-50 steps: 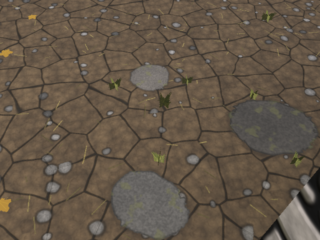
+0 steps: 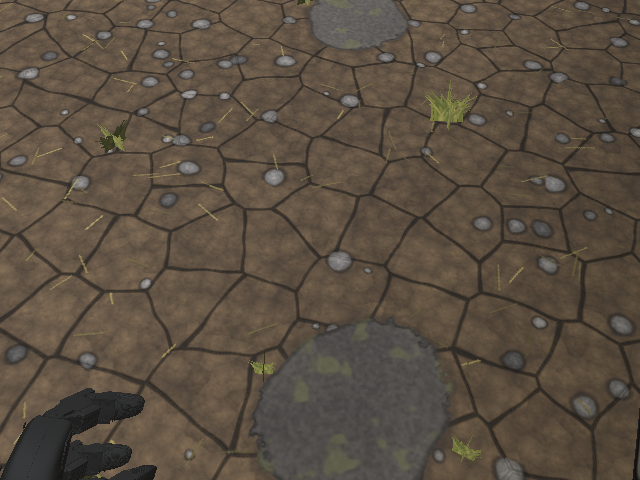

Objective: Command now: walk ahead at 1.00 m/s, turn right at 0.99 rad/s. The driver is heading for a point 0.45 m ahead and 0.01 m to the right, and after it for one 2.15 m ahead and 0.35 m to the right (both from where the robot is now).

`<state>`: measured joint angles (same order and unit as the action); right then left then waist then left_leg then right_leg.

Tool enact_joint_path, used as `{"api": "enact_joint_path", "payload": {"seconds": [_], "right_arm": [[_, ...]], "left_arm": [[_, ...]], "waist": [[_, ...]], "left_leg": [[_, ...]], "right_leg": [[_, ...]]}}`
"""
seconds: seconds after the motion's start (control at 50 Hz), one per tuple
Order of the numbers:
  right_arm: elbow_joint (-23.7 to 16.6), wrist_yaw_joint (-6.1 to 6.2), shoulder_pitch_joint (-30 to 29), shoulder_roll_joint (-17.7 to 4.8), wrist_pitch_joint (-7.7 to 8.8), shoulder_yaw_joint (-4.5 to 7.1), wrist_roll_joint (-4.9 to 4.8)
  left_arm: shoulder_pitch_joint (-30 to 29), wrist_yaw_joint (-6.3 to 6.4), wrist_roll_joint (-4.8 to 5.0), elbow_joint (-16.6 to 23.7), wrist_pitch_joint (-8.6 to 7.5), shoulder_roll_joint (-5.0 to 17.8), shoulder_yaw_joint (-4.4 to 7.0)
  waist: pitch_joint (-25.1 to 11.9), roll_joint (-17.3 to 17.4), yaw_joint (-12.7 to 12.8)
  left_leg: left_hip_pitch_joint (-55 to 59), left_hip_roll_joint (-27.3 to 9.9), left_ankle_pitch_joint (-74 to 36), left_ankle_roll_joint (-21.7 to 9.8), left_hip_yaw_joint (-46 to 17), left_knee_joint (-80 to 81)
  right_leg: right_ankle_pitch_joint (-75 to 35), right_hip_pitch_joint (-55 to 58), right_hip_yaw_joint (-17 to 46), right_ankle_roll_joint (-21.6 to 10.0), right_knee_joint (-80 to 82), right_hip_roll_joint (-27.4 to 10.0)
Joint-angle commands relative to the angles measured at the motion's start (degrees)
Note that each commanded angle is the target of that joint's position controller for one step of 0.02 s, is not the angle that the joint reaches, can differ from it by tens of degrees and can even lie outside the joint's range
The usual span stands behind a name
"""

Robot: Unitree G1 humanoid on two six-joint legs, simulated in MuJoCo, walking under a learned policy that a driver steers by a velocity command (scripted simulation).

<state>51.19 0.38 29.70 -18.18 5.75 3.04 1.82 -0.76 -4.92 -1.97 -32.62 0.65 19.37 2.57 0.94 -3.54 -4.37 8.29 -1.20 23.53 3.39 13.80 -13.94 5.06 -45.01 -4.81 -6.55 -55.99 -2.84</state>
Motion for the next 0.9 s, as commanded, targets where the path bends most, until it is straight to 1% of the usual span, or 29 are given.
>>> {"api": "enact_joint_path", "payload": {"seconds": [0.02,0.04,0.08,0.1,0.12,0.14,0.16,0.2,0.22,0.26,0.3,0.36,0.38,0.4,0.44,0.48,0.5,0.52,0.54,0.56,0.58,0.6,0.64,0.7,0.74,0.78,0.84,0.88,0.9], "right_arm": [[-4.8,0.58,-5.9,-8.4,1.24,1.23,-0.13],[-4.8,1.07,-5.1,-10.5,0.59,1.75,-0.15],[-6.6,1.67,-8.9,-13.2,-1.38,2.69,0.28],[-8.1,1.31,-11.6,-12.8,-2.17,2.74,0.36],[-9.6,0.13,-11.5,-7.1,-2.2,1.51,0.65],[-15.8,0.17,-7.3,-3.5,-1.29,0.24,0.43],[-17.3,0.17,-12.5,-6.3,0.35,0.16,0.15],[-15.8,0.26,-13.9,-6.3,0.84,-0.31,0.18],[-14.6,0.2,-13.1,-5.5,-0.3,-0.56,1.33],[-13.7,-0.38,-11.0,-4.7,-2.52,-0.84,2.0],[-15.8,-0.73,-16.9,-2.5,-2.83,-1.63,1.3],[-16.4,-1.39,-21.3,0.9,-1.89,-2.95,-0.1],[-18.5,-1.09,-29.2,0.1,1.09,-1.92,-2.35],[-19.6,-1.29,-31.2,0.0,2.18,-1.56,-2.67],[-19.6,-1.64,-30.2,-1.2,2.9,-0.54,-1.65],[-17.3,-1.37,-20.8,-3.7,2.85,1.13,-1.0],[-14.9,-1.24,-11.9,-5.1,2.64,1.8,-0.6],[-13.5,-1.15,-5.1,-8.6,2.34,1.95,1.01],[-11.6,-2.18,-2.5,-6.1,2.0,1.19,1.19],[-13.4,-2.18,-7.1,-5.3,1.18,1.61,-0.33],[-14.6,-1.86,-14.1,-3.3,0.41,1.06,-1.31],[-14.6,-1.69,-19.4,-1.0,-0.26,-0.18,-1.64],[-13.6,-1.78,-22.9,-1.2,-0.8,-0.46,-0.69],[-11.9,-2.22,-24.7,-1.6,-0.67,-0.07,-0.05],[-10.5,-1.81,-23.3,-2.5,-1.17,0.39,-0.62],[-10.2,-1.4,-23.8,-3.2,-2.2,0.51,-1.02],[-9.9,-1.1,-25.3,-2.0,-3.47,-0.21,-1.33],[-8.4,-1.12,-21.6,0.4,-3.45,-1.15,-0.83],[-8.2,-1.01,-18.3,-0.6,-3.54,-0.6,-0.91]], "left_arm": [[-1.4,-0.4,0.03,3.3,-0.38,1.0,-0.52],[1.6,0.02,-0.01,2.5,-0.45,2.1,-0.03],[18.9,1.16,0.25,-2.5,-0.92,6.0,2.08],[30.1,2.32,0.38,-6.6,-1.47,8.4,3.85],[26.6,3.68,1.47,-7.6,-1.15,11.6,5.43],[21.8,3.77,-0.58,-4.1,-0.24,17.2,5.88],[25.7,4.81,-0.07,-3.3,0.02,15.6,6.27],[22.6,6.1,0.25,-6.2,-1.47,9.8,4.67],[19.4,6.35,0.39,-6.5,-2.38,8.2,3.88],[19.4,6.19,1.17,-7.6,-4.24,5.5,2.48],[20.5,5.49,1.24,-9.3,-5.37,6.1,2.49],[22.9,4.44,2.21,-11.8,-5.97,4.3,2.05],[23.8,5.81,5.16,-11.2,-5.54,1.0,1.65],[26.0,6.76,5.65,-12.4,-4.83,2.1,1.49],[27.6,7.39,4.0,-13.5,-3.96,4.3,2.09],[24.0,7.2,2.72,-13.1,-3.41,5.2,2.35],[20.4,6.87,2.37,-11.6,-3.34,4.5,2.11],[24.9,6.4,1.25,-10.8,-3.4,-0.2,0.84],[38.2,5.4,3.33,-13.9,-3.38,-3.0,-0.4],[36.4,5.16,4.08,-15.0,-2.47,2.4,0.65],[27.8,5.46,4.03,-12.4,-1.6,4.9,1.46],[22.3,6.02,3.16,-11.0,-0.77,4.7,1.65],[22.8,6.66,2.52,-10.7,0.89,1.9,1.72],[23.8,7.32,2.0,-11.2,0.77,-3.0,0.51],[21.6,7.26,1.7,-10.8,0.61,-2.5,0.43],[19.3,7.05,1.88,-10.6,1.24,-0.6,1.04],[16.2,6.79,0.77,-10.2,1.53,-0.7,1.35],[15.1,7.1,0.09,-9.0,0.9,0.6,1.4],[13.6,7.26,0.75,-9.9,0.74,4.4,2.41]], "waist": [[5.4,9.0,5.6],[2.5,10.7,7.7],[-6.0,12.7,16.6],[-10.0,10.4,21.1],[-6.7,-2.9,16.2],[-13.2,-9.7,8.7],[-16.2,-1.4,12.4],[-1.3,9.7,6.4],[0.8,11.8,3.4],[3.4,8.6,0.8],[6.0,8.5,1.7],[3.8,3.4,5.0],[2.0,6.4,9.1],[0.8,6.1,8.9],[-1.7,0.0,8.4],[-6.4,-2.9,1.6],[-10.0,-2.8,-3.6],[-19.3,10.4,-3.2],[-31.9,19.9,0.6],[-29.9,11.8,-0.3],[-19.6,6.5,0.4],[-10.1,1.7,2.5],[-3.7,5.1,6.3],[-5.1,9.0,7.6],[-9.4,9.6,6.5],[-9.6,9.3,5.9],[-4.0,9.6,6.4],[-2.1,6.0,5.7],[-0.5,-1.0,1.8]], "left_leg": [[-9.1,-11.1,-71.1,-2.6,1.5,0.2],[-6.2,-12.3,-82.6,-2.4,1.5,-5.6],[-8.8,-14.9,-89.9,-3.9,-0.2,-27.5],[-18.4,-13.8,-77.3,-4.4,-1.2,-45.6],[-35.3,-2.5,-16.3,-3.0,-0.9,-67.1],[-54.8,3.3,6.8,-0.8,-9.4,-83.6],[-58.7,0.6,1.6,-1.4,-18.5,-81.7],[-54.1,-4.6,-3.2,-1.6,-17.9,-68.1],[-48.3,-6.1,-2.8,-1.3,-17.4,-63.5],[-42.0,-7.5,0.6,0.3,-16.5,-57.1],[-40.8,-7.6,-4.3,0.6,-14.0,-46.4],[-31.5,-3.7,-25.7,-2.6,-10.3,-27.5],[-30.7,-0.7,-30.6,-2.0,-12.4,-23.5],[-32.1,1.6,-33.6,-2.0,-11.9,-17.0],[-29.7,4.1,-38.2,-3.7,-12.6,-12.2],[-18.3,5.4,-40.2,-5.9,-11.9,-12.0],[-8.3,1.6,-48.4,-7.2,-13.9,-12.2],[8.3,-14.1,-76.1,-15.2,-27.3,-18.9],[19.7,-26.4,-78.4,-25.7,-49.5,-17.6],[14.2,-24.8,-61.9,-24.7,-49.8,-14.2],[3.3,-21.5,-49.0,-22.2,-43.1,-11.3],[-9.4,-17.9,-40.8,-19.9,-37.6,-7.6],[-24.6,-12.7,-33.7,-17.4,-31.0,-2.4],[-30.2,-9.0,-44.7,-17.1,-22.4,-1.9],[-27.1,-10.3,-41.7,-17.7,-22.6,-2.2],[-28.2,-10.7,-22.4,-17.0,-23.9,-0.5],[-34.5,-8.1,4.7,-12.9,-24.7,1.1],[-35.4,-5.0,8.9,-8.2,-23.0,-2.5],[-32.5,-0.9,5.3,-6.2,-18.0,-4.3]], "right_leg": [[-0.1,13.5,-6.6,-3.3,9.1,4.6],[2.6,17.2,-7.3,-4.4,10.1,6.7],[7.1,35.1,-5.0,-7.3,10.8,9.4],[7.4,50.6,-0.5,-9.3,16.7,9.7],[9.9,57.9,11.3,-11.6,21.9,4.1],[5.7,69.6,41.8,-21.7,27.4,-8.4],[12.4,68.7,48.7,-22.8,35.9,-11.2],[7.9,49.3,41.2,-17.5,40.5,-9.2],[3.6,41.4,34.1,-14.7,40.8,-5.6],[-12.9,31.3,29.6,-15.3,41.4,-4.7],[-27.6,27.5,22.8,-13.4,42.9,-2.4],[-41.8,27.7,13.0,-6.9,39.8,3.4],[-31.3,28.6,16.5,-5.9,38.2,1.8],[-26.4,33.9,17.4,-5.2,38.2,1.7],[-26.8,40.7,19.2,-2.9,34.6,0.3],[-34.7,40.8,18.4,0.4,23.9,1.2],[-31.2,37.0,17.2,3.1,12.4,3.1],[4.5,25.9,14.8,7.2,-13.1,9.6],[35.6,16.9,21.0,8.6,-26.9,14.0],[31.8,15.1,22.7,9.1,-30.7,9.6],[28.3,13.0,18.7,9.3,-27.8,6.8],[26.2,12.8,15.1,9.5,-23.3,4.7],[22.6,19.6,11.9,9.2,-14.0,1.6],[20.2,27.9,8.7,9.8,3.3,0.8],[14.0,30.7,9.1,9.6,9.7,-0.2],[10.2,33.3,8.9,8.7,13.9,-0.3],[6.9,37.2,7.0,6.4,22.9,0.9],[5.3,38.3,12.3,3.9,30.5,-3.7],[15.3,31.2,13.4,1.8,31.1,-3.7]]}}
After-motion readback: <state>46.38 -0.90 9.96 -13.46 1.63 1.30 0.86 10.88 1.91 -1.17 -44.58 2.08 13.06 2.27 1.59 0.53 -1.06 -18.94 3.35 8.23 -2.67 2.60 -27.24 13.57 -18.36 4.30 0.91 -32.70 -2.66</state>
